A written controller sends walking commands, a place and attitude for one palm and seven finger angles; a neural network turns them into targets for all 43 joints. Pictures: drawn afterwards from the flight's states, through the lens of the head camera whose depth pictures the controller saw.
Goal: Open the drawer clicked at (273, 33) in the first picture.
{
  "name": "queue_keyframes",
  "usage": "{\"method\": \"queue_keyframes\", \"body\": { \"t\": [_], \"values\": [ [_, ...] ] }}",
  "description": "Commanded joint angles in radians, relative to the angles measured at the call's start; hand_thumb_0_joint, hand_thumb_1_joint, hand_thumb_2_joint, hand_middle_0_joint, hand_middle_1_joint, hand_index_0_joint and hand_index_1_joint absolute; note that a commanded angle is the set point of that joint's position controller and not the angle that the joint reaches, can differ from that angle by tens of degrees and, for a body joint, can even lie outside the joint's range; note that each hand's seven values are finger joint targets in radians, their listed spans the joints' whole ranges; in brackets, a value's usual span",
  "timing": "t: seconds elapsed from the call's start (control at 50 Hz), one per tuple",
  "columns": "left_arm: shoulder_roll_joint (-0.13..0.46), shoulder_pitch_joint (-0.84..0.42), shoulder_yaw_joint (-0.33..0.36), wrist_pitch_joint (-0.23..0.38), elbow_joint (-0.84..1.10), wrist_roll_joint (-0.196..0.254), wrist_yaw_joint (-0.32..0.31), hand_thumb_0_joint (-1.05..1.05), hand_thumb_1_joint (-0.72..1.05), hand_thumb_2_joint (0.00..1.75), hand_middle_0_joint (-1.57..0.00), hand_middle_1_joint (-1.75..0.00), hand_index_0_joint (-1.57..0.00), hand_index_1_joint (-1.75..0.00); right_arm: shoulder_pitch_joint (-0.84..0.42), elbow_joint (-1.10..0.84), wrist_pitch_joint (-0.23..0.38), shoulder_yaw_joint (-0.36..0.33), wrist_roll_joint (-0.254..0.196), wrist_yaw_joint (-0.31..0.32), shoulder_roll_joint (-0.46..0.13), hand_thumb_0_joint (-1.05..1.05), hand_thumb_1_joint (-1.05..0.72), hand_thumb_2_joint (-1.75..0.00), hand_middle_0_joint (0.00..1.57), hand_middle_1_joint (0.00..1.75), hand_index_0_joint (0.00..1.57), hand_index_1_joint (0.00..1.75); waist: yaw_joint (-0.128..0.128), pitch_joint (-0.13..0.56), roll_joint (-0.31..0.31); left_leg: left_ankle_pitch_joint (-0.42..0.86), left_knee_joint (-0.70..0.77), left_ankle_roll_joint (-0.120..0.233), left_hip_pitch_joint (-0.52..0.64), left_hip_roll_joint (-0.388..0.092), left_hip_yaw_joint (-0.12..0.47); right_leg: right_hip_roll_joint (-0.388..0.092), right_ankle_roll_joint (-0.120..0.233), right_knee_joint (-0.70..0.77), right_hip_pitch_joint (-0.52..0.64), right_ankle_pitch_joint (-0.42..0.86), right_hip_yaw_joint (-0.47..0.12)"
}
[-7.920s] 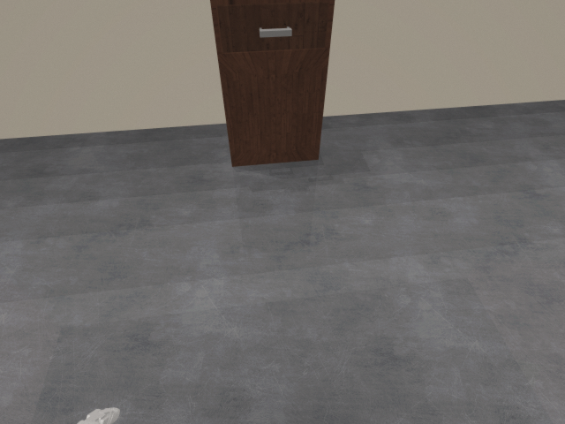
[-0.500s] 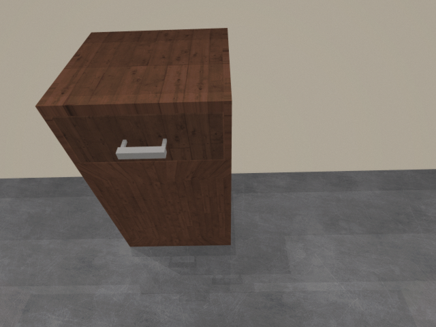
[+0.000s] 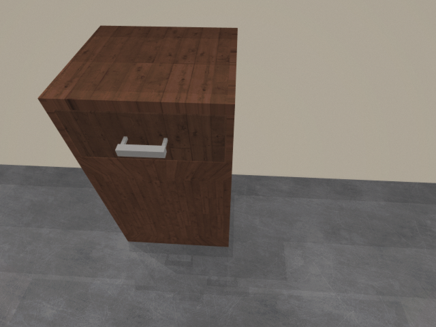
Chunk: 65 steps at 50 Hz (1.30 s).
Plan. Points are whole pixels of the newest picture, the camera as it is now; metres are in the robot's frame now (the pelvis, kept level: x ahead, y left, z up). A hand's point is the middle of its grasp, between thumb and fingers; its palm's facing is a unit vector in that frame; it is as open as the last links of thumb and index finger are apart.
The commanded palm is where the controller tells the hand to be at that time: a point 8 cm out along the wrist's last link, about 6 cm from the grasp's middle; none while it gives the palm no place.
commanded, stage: come to a stop and stand still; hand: left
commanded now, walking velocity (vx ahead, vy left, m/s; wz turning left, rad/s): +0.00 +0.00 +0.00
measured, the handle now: (143, 145) +0.57 +0.25 -0.05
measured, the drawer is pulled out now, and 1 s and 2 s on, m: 0.00 0.00 0.00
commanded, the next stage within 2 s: look again from close up in 0.82 s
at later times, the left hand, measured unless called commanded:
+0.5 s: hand out of the picture +0.01 +0.21 -0.17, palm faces +0.02 -0.98 -0.20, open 7.3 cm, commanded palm none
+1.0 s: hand out of the picture -0.01 +0.22 -0.18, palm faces +0.00 -0.98 -0.19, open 7.3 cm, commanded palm none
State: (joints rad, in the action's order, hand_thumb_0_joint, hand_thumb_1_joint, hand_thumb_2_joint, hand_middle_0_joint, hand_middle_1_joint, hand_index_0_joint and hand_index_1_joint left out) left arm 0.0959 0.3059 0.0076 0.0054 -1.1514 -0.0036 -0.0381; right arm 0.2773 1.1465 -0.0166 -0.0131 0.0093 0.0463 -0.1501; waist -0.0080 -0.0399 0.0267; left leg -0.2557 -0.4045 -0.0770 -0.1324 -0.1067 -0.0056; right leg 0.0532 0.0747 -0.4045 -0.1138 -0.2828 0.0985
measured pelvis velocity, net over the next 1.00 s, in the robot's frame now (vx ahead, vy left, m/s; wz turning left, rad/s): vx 0.00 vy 0.06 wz -0.03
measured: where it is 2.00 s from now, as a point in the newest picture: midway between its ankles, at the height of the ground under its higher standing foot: outside the picture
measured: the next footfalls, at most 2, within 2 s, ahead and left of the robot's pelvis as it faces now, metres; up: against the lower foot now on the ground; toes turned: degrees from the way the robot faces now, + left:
none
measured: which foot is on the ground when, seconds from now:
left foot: down 0.00-1.00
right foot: down 0.00-1.00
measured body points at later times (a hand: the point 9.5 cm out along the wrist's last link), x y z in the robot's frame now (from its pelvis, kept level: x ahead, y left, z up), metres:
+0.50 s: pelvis +0.01 +0.04 +0.00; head +0.02 +0.04 +0.45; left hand +0.01 +0.27 -0.16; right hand -0.01 -0.17 -0.16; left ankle -0.03 +0.18 -0.74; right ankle -0.04 -0.06 -0.74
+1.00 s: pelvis +0.00 +0.06 +0.00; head +0.03 +0.06 +0.45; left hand -0.01 +0.28 -0.16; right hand -0.01 -0.16 -0.16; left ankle -0.03 +0.18 -0.74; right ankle -0.04 -0.06 -0.74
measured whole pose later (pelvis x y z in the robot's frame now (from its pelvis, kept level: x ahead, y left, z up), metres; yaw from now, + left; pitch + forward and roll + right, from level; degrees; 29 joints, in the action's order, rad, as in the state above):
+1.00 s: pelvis +0.00 +0.06 +0.00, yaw -2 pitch +0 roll -1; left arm 0.12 0.30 -0.01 0.04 -1.13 -0.02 -0.06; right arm 0.29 1.10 0.01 0.00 0.01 0.03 -0.15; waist 0.00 -0.05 0.02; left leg -0.31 -0.48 0.00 -0.17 -0.04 -0.06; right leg -0.02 -0.01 -0.44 -0.15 -0.29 0.05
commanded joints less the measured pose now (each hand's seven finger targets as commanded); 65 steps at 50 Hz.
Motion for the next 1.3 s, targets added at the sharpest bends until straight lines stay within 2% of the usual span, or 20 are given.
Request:
{"method": "queue_keyframes", "body": {
  "t": [0.0, 0.04, 0.18, 0.3, 0.34, 0.48, 0.64, 0.88, 0.9, 0.92, 0.94, 0.96, 0.98, 1.02, 1.06, 1.12, 1.16, 1.24, 1.28],
  "values": [
    [0.127, 0.058, 0.021, 0.012, 0.03, 0.0, -0.005, 0.0, 0.9, 0.9, -0.2, -0.3, -0.2, -0.3, 0.082, -0.014, 0.013, -0.002, 0.003, 0.008, -0.052, 0.0, -0.9, -0.9, 0.2, 0.3, 0.2, 0.3, 0.014, -0.023, -0.041, 0.195, 0.006, 0.058, 0.013, -0.005, -0.022, -0.166, -0.045, 0.09, -0.043, 0.387, -0.134],
    [0.13, 0.064, 0.021, 0.013, 0.027, 0.0, -0.005, 0.0, 0.9, 0.9, -0.2, -0.3, -0.2, -0.3, 0.078, -0.016, 0.014, -0.002, 0.003, 0.009, -0.054, 0.0, -0.9, -0.9, 0.2, 0.3, 0.2, 0.3, 0.012, -0.014, -0.045, 0.206, 0.006, 0.058, 0.016, -0.006, -0.025, -0.167, -0.045, 0.083, -0.03, 0.415, -0.129],
    [0.124, 0.056, 0.018, 0.009, 0.029, -0.001, -0.004, 0.0, 0.9, 0.9, -0.2, -0.3, -0.2, -0.3, 0.072, -0.014, 0.02, 0.0, 0.003, 0.009, -0.058, 0.0, -0.9, -0.9, 0.2, 0.3, 0.2, 0.3, 0.008, -0.028, -0.018, 0.224, 0.025, 0.064, 0.021, -0.014, -0.015, -0.158, -0.037, 0.072, -0.044, 0.336, -0.122],
    [0.13, 0.049, 0.018, 0.009, 0.035, -0.002, -0.004, 0.0, 0.9, 0.9, -0.2, -0.3, -0.2, -0.3, 0.082, -0.016, 0.029, 0.001, 0.003, 0.008, -0.066, 0.0, -0.9, -0.9, 0.2, 0.3, 0.2, 0.3, 0.008, -0.005, -0.01, 0.288, 0.031, 0.073, 0.03, -0.019, -0.007, -0.157, -0.038, 0.053, -0.021, 0.348, -0.113],
    [0.131, 0.048, 0.017, 0.008, 0.035, -0.001, -0.004, 0.0, 0.9, 0.9, -0.2, -0.3, -0.2, -0.3, 0.077, -0.015, 0.029, 0.002, 0.002, 0.007, -0.07, 0.0, -0.9, -0.9, 0.2, 0.3, 0.2, 0.3, 0.004, -0.021, -0.024, 0.283, 0.039, 0.075, 0.027, -0.018, -0.005, -0.156, -0.042, 0.053, -0.028, 0.331, -0.111],
    [0.133, 0.041, 0.017, 0.003, 0.04, -0.002, -0.004, 0.0, 0.9, 0.9, -0.2, -0.3, -0.2, -0.3, 0.093, -0.012, 0.035, 0.004, 0.002, 0.004, -0.07, 0.0, -0.9, -0.9, 0.2, 0.3, 0.2, 0.3, 0.001, -0.036, -0.016, 0.29, 0.059, 0.084, 0.018, -0.018, 0.005, -0.153, -0.049, 0.054, -0.03, 0.268, -0.108],
    [0.135, 0.045, 0.016, 0.004, 0.041, -0.002, -0.005, 0.0, 0.9, 0.9, -0.2, -0.3, -0.2, -0.3, 0.104, -0.012, 0.041, 0.004, 0.001, 0.003, -0.074, 0.0, -0.9, -0.9, 0.2, 0.3, 0.2, 0.3, 0.002, -0.017, -0.016, 0.32, 0.065, 0.089, 0.033, -0.015, 0.005, -0.155, -0.055, 0.048, -0.02, 0.272, -0.104],
    [0.129, 0.058, 0.011, 0.005, 0.03, -0.005, -0.007, 0.0, 0.9, 0.9, -0.2, -0.3, -0.2, -0.3, 0.111, -0.014, 0.041, 0.003, 0.0, 0.002, -0.069, 0.0, -0.9, -0.9, 0.2, 0.3, 0.2, 0.3, 0.007, -0.041, -0.016, 0.292, 0.078, 0.093, 0.03, -0.012, 0.008, -0.157, -0.059, 0.059, -0.037, 0.245, -0.108],
    [0.156, 0.091, 0.002, 0.047, 0.019, -0.023, -0.043, 0.0, 0.9, 0.9, -0.2, -0.3, -0.2, -0.3, 0.005, -0.087, 0.056, 0.0, -0.01, -0.018, -0.118, 0.0, -0.9, -0.9, 0.2, 0.3, 0.2, 0.3, -0.016, -0.057, -0.033, 0.438, -0.16, 0.066, -0.087, -0.02, -0.028, -0.21, -0.067, 0.024, -0.069, 0.642, -0.154],
    [0.196, 0.088, 0.018, 0.052, 0.061, -0.015, -0.036, 0.0, 0.9, 0.9, -0.2, -0.3, -0.2, -0.3, 0.054, -0.119, 0.05, -0.002, 0.001, -0.022, -0.062, 0.0, -0.9, -0.9, 0.2, 0.3, 0.2, 0.3, 0.022, 0.01, -0.026, 0.124, -0.122, 0.079, -0.085, 0.024, -0.009, -0.237, -0.039, -0.016, -0.02, 0.639, -0.169],
    [0.18, 0.052, 0.008, 0.051, 0.067, -0.011, -0.025, 0.0, 0.9, 0.9, -0.2, -0.3, -0.2, -0.3, 0.072, -0.109, 0.05, -0.003, 0.002, -0.019, -0.058, 0.0, -0.9, -0.9, 0.2, 0.3, 0.2, 0.3, 0.034, 0.009, 0.021, 0.099, -0.062, 0.089, -0.084, 0.029, -0.011, -0.224, -0.031, -0.048, -0.027, 0.588, -0.153],
    [0.178, 0.039, 0.0, 0.049, 0.069, -0.008, -0.019, 0.0, 0.9, 0.9, -0.2, -0.3, -0.2, -0.3, 0.087, -0.104, 0.047, 0.005, 0.003, -0.022, -0.059, 0.0, -0.9, -0.9, 0.2, 0.3, 0.2, 0.3, 0.026, 0.034, 0.023, 0.135, -0.062, 0.093, -0.079, 0.016, -0.007, -0.192, -0.029, -0.054, -0.029, 0.43, -0.125],
    [0.155, 0.051, 0.003, 0.045, 0.072, -0.009, -0.017, 0.0, 0.9, 0.9, -0.2, -0.3, -0.2, -0.3, 0.11, -0.108, 0.05, 0.005, 0.005, -0.022, -0.074, 0.0, -0.9, -0.9, 0.2, 0.3, 0.2, 0.3, 0.028, 0.088, 0.009, 0.202, -0.071, 0.101, -0.058, 0.001, 0.005, -0.166, -0.03, -0.068, -0.022, 0.325, -0.112],
    [0.144, 0.056, 0.0, 0.037, 0.073, -0.007, -0.013, 0.0, 0.9, 0.9, -0.2, -0.3, -0.2, -0.3, 0.106, -0.107, 0.056, 0.003, 0.006, -0.016, -0.093, 0.0, -0.9, -0.9, 0.2, 0.3, 0.2, 0.3, 0.02, 0.11, 0.025, 0.347, -0.084, 0.11, -0.021, -0.014, 0.012, -0.15, -0.033, -0.091, -0.026, 0.279, -0.099],
    [0.14, 0.049, -0.001, 0.025, 0.079, -0.009, -0.01, 0.0, 0.9, 0.9, -0.2, -0.3, -0.2, -0.3, 0.094, -0.115, 0.05, 0.004, 0.006, -0.015, -0.102, 0.0, -0.9, -0.9, 0.2, 0.3, 0.2, 0.3, 0.017, 0.045, 0.012, 0.293, -0.065, 0.118, -0.053, -0.018, 0.021, -0.138, -0.036, -0.082, -0.064, 0.169, -0.098],
    [0.139, 0.041, -0.003, 0.014, 0.082, -0.01, -0.005, 0.0, 0.9, 0.9, -0.2, -0.3, -0.2, -0.3, 0.075, -0.119, 0.044, 0.006, 0.005, -0.016, -0.106, 0.0, -0.9, -0.9, 0.2, 0.3, 0.2, 0.3, 0.012, -0.052, -0.035, 0.166, -0.026, 0.12, -0.108, -0.01, 0.027, -0.135, -0.042, -0.061, -0.112, 0.096, -0.105],
    [0.145, 0.033, -0.003, 0.011, 0.084, -0.012, -0.002, 0.0, 0.9, 0.9, -0.2, -0.3, -0.2, -0.3, 0.07, -0.118, 0.043, 0.008, 0.006, -0.018, -0.104, 0.0, -0.9, -0.9, 0.2, 0.3, 0.2, 0.3, 0.012, -0.089, -0.021, 0.116, -0.001, 0.12, -0.127, -0.004, 0.031, -0.133, -0.044, -0.055, -0.128, 0.069, -0.11],
    [0.153, 0.036, -0.002, 0.007, 0.087, -0.011, 0.003, 0.0, 0.9, 0.9, -0.2, -0.3, -0.2, -0.3, 0.063, -0.113, 0.041, 0.011, 0.006, -0.019, -0.11, 0.0, -0.9, -0.9, 0.2, 0.3, 0.2, 0.3, 0.005, -0.108, -0.028, 0.021, 0.036, 0.121, -0.144, 0.001, 0.034, -0.133, -0.047, -0.036, -0.141, 0.02, -0.118],
    [0.155, 0.04, -0.002, 0.006, 0.088, -0.011, 0.004, 0.0, 0.9, 0.9, -0.2, -0.3, -0.2, -0.3, 0.064, -0.106, 0.042, 0.01, 0.007, -0.02, -0.112, 0.0, -0.9, -0.9, 0.2, 0.3, 0.2, 0.3, 0.002, -0.092, -0.021, 0.01, 0.043, 0.124, -0.135, -0.001, 0.034, -0.132, -0.049, -0.036, -0.135, 0.02, -0.118]
  ]
}}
